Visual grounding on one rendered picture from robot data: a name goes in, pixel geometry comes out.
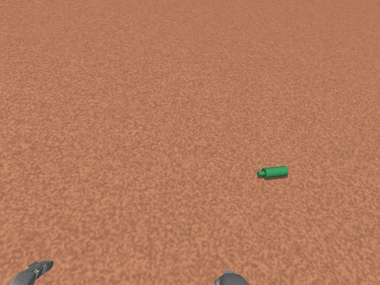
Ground bottle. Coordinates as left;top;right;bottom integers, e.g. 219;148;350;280
257;166;289;178

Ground left robot hand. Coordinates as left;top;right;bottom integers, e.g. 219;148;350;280
9;260;53;285

